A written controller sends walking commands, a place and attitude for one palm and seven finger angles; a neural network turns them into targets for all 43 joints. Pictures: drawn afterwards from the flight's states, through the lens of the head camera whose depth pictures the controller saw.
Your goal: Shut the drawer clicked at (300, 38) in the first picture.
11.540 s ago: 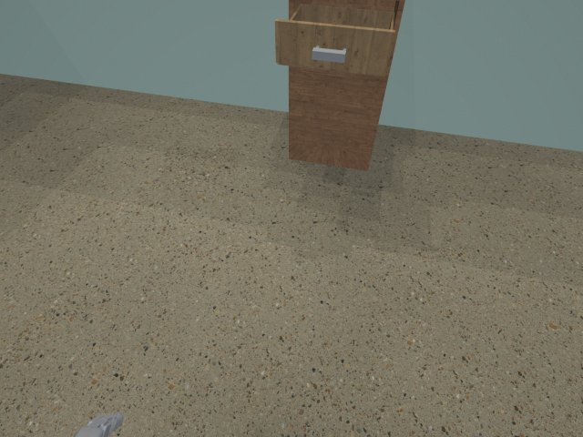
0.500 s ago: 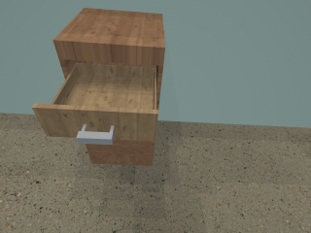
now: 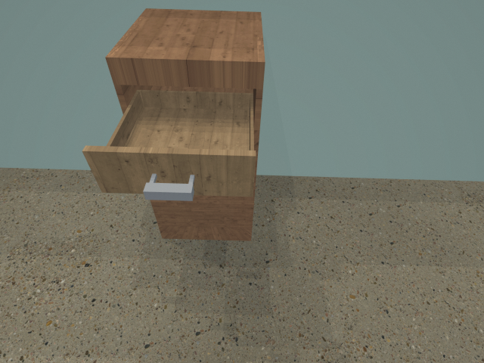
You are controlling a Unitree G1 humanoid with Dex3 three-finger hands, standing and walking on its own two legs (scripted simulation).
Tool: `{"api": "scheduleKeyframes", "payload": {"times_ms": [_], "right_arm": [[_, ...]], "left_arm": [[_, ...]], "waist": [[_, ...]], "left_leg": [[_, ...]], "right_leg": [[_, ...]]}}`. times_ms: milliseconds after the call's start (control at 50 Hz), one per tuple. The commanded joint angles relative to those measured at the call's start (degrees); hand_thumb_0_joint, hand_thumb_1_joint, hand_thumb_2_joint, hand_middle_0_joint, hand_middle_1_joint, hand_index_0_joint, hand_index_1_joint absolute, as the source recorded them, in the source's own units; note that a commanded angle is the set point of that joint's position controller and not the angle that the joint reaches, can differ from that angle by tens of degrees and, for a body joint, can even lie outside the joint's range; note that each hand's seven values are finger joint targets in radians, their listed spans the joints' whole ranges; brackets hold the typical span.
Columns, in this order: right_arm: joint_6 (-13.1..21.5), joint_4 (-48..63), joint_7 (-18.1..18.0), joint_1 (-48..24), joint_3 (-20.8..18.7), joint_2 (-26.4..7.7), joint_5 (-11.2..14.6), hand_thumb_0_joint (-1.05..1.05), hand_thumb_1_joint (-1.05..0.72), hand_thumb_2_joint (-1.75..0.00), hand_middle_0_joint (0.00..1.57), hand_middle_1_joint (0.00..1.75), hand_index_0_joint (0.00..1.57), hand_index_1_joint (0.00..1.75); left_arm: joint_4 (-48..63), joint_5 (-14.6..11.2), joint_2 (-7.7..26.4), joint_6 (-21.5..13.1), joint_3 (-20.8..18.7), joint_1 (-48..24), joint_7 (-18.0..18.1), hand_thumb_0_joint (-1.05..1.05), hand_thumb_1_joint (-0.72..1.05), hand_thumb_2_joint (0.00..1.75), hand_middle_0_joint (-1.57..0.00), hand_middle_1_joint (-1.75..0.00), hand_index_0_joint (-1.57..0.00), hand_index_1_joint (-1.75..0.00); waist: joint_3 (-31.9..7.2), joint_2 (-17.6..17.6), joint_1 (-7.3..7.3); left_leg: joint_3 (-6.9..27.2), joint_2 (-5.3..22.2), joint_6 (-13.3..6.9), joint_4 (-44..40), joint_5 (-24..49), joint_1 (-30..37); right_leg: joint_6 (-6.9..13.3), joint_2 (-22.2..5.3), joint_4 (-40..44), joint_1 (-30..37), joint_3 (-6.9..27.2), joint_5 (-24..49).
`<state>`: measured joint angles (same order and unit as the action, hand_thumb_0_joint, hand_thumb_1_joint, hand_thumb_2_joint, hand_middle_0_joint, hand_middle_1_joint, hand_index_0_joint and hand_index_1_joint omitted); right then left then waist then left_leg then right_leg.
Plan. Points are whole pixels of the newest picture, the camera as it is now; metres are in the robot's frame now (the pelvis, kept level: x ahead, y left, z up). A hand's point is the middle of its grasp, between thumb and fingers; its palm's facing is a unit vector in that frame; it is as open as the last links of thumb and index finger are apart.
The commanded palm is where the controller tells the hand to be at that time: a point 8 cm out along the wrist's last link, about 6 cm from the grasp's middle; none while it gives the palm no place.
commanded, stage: come to a stop and stand still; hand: left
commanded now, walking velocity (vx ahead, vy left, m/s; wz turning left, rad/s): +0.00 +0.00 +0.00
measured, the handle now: (171, 184) +0.50 +0.20 -0.02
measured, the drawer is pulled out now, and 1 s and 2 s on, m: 0.30 0.30 0.30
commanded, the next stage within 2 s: look again from close up in 0.40 s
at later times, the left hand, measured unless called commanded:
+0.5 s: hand out of the picture -0.04 +0.17 -0.17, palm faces +0.06 -0.99 -0.15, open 7.4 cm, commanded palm none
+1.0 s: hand out of the picture -0.02 +0.16 -0.17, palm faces +0.06 -0.99 -0.14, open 7.4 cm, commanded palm none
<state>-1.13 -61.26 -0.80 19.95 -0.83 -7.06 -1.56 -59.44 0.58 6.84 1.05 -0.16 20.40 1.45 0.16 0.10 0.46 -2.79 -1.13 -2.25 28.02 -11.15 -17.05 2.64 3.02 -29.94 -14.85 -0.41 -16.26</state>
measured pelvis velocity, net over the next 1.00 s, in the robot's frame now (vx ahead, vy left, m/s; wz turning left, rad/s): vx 0.01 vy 0.01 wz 0.02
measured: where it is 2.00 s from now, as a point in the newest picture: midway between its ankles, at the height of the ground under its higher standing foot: outside the picture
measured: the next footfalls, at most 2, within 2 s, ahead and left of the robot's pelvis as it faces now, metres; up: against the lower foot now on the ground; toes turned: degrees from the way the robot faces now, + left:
left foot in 1.96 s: +0.39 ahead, +0.10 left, +0.00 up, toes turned +4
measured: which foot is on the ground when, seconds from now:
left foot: down 0.00-1.00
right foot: down 0.00-1.00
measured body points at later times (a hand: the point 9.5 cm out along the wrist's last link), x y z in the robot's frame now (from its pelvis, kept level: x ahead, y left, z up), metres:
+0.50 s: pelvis -0.01 +0.01 +0.00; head -0.01 +0.01 +0.45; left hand -0.04 +0.22 -0.16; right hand -0.02 -0.20 -0.16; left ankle +0.07 +0.09 -0.73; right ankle +0.04 -0.09 -0.73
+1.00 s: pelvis +0.01 +0.01 +0.01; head +0.01 +0.01 +0.46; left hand -0.02 +0.21 -0.16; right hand +0.00 -0.20 -0.16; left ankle +0.07 +0.09 -0.73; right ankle +0.04 -0.09 -0.73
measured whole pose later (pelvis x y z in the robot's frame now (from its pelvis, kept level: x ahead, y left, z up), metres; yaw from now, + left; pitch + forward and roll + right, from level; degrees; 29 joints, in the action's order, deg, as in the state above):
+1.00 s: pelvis +0.01 +0.01 +0.01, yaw +1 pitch +0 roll +0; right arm -0.2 -63.8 -0.9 17.9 -0.6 -7.1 -1.3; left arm -63.1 1.0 6.3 -0.6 0.3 20.5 1.2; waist -0.4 0.2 0.0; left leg -1.5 -3.0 -2.8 23.1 -8.4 -16.4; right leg 1.7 1.8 -26.0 -14.3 -0.4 -13.6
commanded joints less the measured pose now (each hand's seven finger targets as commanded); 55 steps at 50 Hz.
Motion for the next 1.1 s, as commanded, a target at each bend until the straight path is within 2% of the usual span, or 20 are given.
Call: {"api": "scheduleKeyframes", "payload": {"times_ms": [0,20,80,180,240,320,380,440,480,560,680,740,800,840,880,920,960,1020,1040,1080], "right_arm": [[1.1,2.0,-0.9,1.8,-0.8,-5.7,0.3,0.0,-0.9,-0.9,0.2,0.3,0.2,0.3],[1.2,2.1,-0.9,1.4,-0.8,-5.8,0.4,0.0,-0.9,-0.9,0.2,0.3,0.2,0.3],[1.3,2.3,-0.9,0.7,-0.9,-5.9,0.5,0.0,-0.9,-0.9,0.2,0.3,0.2,0.3],[1.6,1.6,-0.9,1.6,-0.4,-5.5,0.6,0.0,-0.9,-0.9,0.2,0.3,0.2,0.3],[1.5,1.3,-0.8,1.7,-0.4,-5.6,0.6,0.0,-0.9,-0.9,0.2,0.3,0.2,0.3],[1.3,0.9,-0.7,1.4,-0.4,-5.7,0.5,0.0,-0.9,-0.9,0.2,0.3,0.2,0.3],[1.4,0.4,-0.8,1.6,-0.3,-5.5,0.4,0.0,-0.9,-0.9,0.2,0.3,0.2,0.3],[1.5,0.2,-0.9,1.2,-0.4,-5.7,0.5,0.0,-0.9,-0.9,0.2,0.3,0.2,0.3],[1.6,0.3,-0.9,0.9,-0.5,-5.8,0.4,0.0,-0.9,-0.9,0.2,0.3,0.2,0.3],[2.1,-0.2,-0.9,1.1,-0.3,-5.5,0.6,0.0,-0.9,-0.9,0.2,0.3,0.2,0.3],[1.6,-0.3,-0.7,0.7,-0.7,-5.8,0.4,0.0,-0.9,-0.9,0.2,0.3,0.2,0.3],[1.7,-0.5,-0.8,0.9,-0.5,-5.3,0.5,0.0,-0.9,-0.9,0.2,0.3,0.2,0.3],[2.1,-0.8,-0.8,1.4,-0.3,-4.8,0.7,0.0,-0.9,-0.9,0.2,0.3,0.2,0.3],[2.0,-0.8,-0.8,1.4,-0.3,-5.0,0.7,0.0,-0.9,-0.9,0.2,0.3,0.2,0.3],[1.7,-0.8,-0.6,1.4,-0.5,-5.3,0.6,0.0,-0.9,-0.9,0.2,0.3,0.2,0.3],[1.4,-0.9,-0.6,1.4,-0.5,-5.4,0.4,0.0,-0.9,-0.9,0.2,0.3,0.2,0.3],[1.7,-1.0,-0.7,1.5,-0.2,-4.6,0.5,0.0,-0.9,-0.9,0.2,0.3,0.2,0.3],[2.4,-1.3,-0.9,2.1,0.2,-4.1,0.8,0.0,-0.9,-0.9,0.2,0.3,0.2,0.3],[2.3,-1.2,-0.9,2.1,0.1,-4.4,0.9,0.0,-0.9,-0.9,0.2,0.3,0.2,0.3],[2.0,-1.2,-0.8,1.6,-0.1,-4.8,0.8,0.0,-0.9,-0.9,0.2,0.3,0.2,0.3]], "left_arm": [[1.7,0.3,4.5,-1.4,-1.3,3.8,0.4,0.0,0.9,0.9,-0.2,-0.3,-0.2,-0.3],[1.3,0.4,4.4,-1.5,-1.3,4.2,0.3,0.0,0.9,0.9,-0.2,-0.3,-0.2,-0.3],[0.9,0.5,4.3,-1.7,-1.0,4.2,0.3,0.0,0.9,0.9,-0.2,-0.3,-0.2,-0.3],[-0.1,0.3,4.3,-2.4,-0.7,3.5,0.1,0.0,0.9,0.9,-0.2,-0.3,-0.2,-0.3],[-0.3,0.3,4.7,-2.4,-0.6,3.0,0.1,0.0,0.9,0.9,-0.2,-0.3,-0.2,-0.3],[-0.9,0.4,4.9,-2.2,-0.6,3.2,0.1,0.0,0.9,0.9,-0.2,-0.3,-0.2,-0.3],[-1.3,0.3,4.3,-2.2,-0.6,3.8,0.1,0.0,0.9,0.9,-0.2,-0.3,-0.2,-0.3],[-1.5,0.4,4.3,-2.0,-0.7,4.2,0.1,0.0,0.9,0.9,-0.2,-0.3,-0.2,-0.3],[-1.3,0.4,4.2,-2.0,-0.7,4.0,0.1,0.0,0.9,0.9,-0.2,-0.3,-0.2,-0.3],[-1.5,0.3,4.0,-2.2,-0.6,3.7,0.1,0.0,0.9,0.9,-0.2,-0.3,-0.2,-0.3],[-1.8,0.7,4.3,-1.8,-0.9,3.9,0.2,0.0,0.9,0.9,-0.2,-0.3,-0.2,-0.3],[-2.1,0.5,3.9,-2.2,-0.6,4.3,0.1,0.0,0.9,0.9,-0.2,-0.3,-0.2,-0.3],[-2.1,0.3,4.0,-2.7,-0.5,3.7,0.1,0.0,0.9,0.9,-0.2,-0.3,-0.2,-0.3],[-1.9,0.3,4.5,-2.7,-0.4,2.9,0.2,0.0,0.9,0.9,-0.2,-0.3,-0.2,-0.3],[-1.8,0.5,4.7,-2.3,-0.6,2.5,0.3,0.0,0.9,0.9,-0.2,-0.3,-0.2,-0.3],[-2.0,0.6,4.6,-2.2,-0.7,3.2,0.3,0.0,0.9,0.9,-0.2,-0.3,-0.2,-0.3],[-2.4,0.5,3.9,-2.5,-0.5,4.0,0.3,0.0,0.9,0.9,-0.2,-0.3,-0.2,-0.3],[-2.7,0.1,3.6,-3.1,0.0,4.3,0.3,0.0,0.9,0.9,-0.2,-0.3,-0.2,-0.3],[-2.5,0.1,4.1,-3.1,-0.1,3.9,0.4,0.0,0.9,0.9,-0.2,-0.3,-0.2,-0.3],[-2.2,0.4,4.5,-2.8,-0.2,3.3,0.4,0.0,0.9,0.9,-0.2,-0.3,-0.2,-0.3]], "waist": [[6.2,4.0,-0.68],[5.0,4.4,-0.78],[5.5,2.7,-0.62],[3.8,0.3,0.25],[4.2,-0.5,0.42],[6.9,-1.0,0.03],[6.5,-0.3,-0.07],[5.4,0.7,-0.61],[5.7,-0.1,-0.76],[3.7,0.6,-0.7],[6.1,0.7,-1.07],[4.2,-0.6,-0.64],[2.6,-0.2,-0.35],[3.0,-0.8,-0.03],[5.6,-0.2,0.11],[7.3,-0.4,-0.11],[7.0,-0.4,-0.21],[3.5,-0.6,0.0],[3.0,-0.7,0.09],[5.4,-0.3,0.0]], "left_leg": [[11.7,7.3,-1.2,-13.0,-19.2,-2.9],[11.7,7.3,-1.2,-13.3,-19.3,-2.7],[11.1,6.6,-1.0,-12.4,-18.9,-3.0],[9.3,5.5,-0.4,-9.5,-12.5,1.4],[9.5,5.6,-0.3,-9.9,-13.1,1.6],[9.9,5.3,-0.3,-10.2,-15.2,-0.9],[10.4,5.6,-0.4,-10.8,-13.7,-0.4],[11.5,6.2,-0.6,-12.6,-16.4,-1.4],[11.7,6.3,-0.7,-12.9,-17.6,-2.8],[12.3,6.7,-0.9,-13.6,-15.0,-1.1],[13.8,7.1,-1.1,-15.8,-21.0,-4.4],[11.7,5.9,-0.7,-13.1,-14.0,-0.8],[11.0,5.8,-0.5,-12.1,-11.8,1.1],[10.9,5.8,-0.3,-12.0,-12.1,1.6],[11.7,6.0,-0.3,-13.1,-16.7,0.0],[11.8,5.8,-0.4,-13.1,-17.4,-1.7],[11.0,5.5,-0.4,-12.2,-12.3,-0.2],[9.4,5.4,-0.2,-10.8,-5.8,3.0],[9.7,5.7,-0.1,-11.2,-7.3,3.4],[10.8,5.8,-0.1,-12.3,-12.7,1.0]], "right_leg": [[0.3,-4.3,7.5,-4.4,7.2,-9.9],[0.2,-4.4,7.3,-3.4,6.9,-9.0],[0.4,-5.3,9.5,-3.5,8.2,-10.7],[0.8,-6.9,12.0,-5.3,9.6,-10.9],[0.8,-6.9,12.8,-6.0,9.7,-12.6],[0.5,-7.0,13.1,-7.3,9.8,-15.5],[0.4,-6.5,11.8,-6.7,8.9,-12.2],[0.2,-5.8,10.5,-4.5,7.7,-10.9],[0.1,-5.9,10.2,-4.0,7.9,-11.2],[0.3,-6.1,9.1,-2.5,7.3,-6.8],[-0.2,-5.4,8.6,-3.1,6.5,-10.4],[0.3,-6.3,9.9,-3.2,7.6,-7.7],[0.3,-7.0,10.6,-2.9,8.1,-6.8],[0.4,-7.1,11.7,-4.0,8.5,-9.0],[0.0,-7.0,12.3,-6.5,8.4,-13.9],[0.0,-6.8,12.6,-7.1,8.6,-14.9],[0.3,-7.0,12.2,-6.5,8.6,-9.9],[0.6,-7.7,12.2,-3.4,8.8,-4.1],[0.5,-7.5,12.6,-3.4,8.7,-5.5],[0.1,-7.3,13.2,-5.2,8.7,-10.7]]}}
